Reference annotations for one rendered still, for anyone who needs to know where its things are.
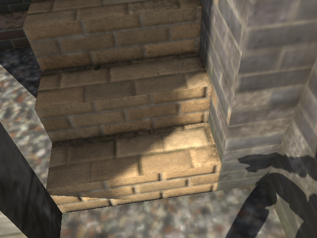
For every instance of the stairs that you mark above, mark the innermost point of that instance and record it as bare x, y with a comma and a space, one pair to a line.
125, 97

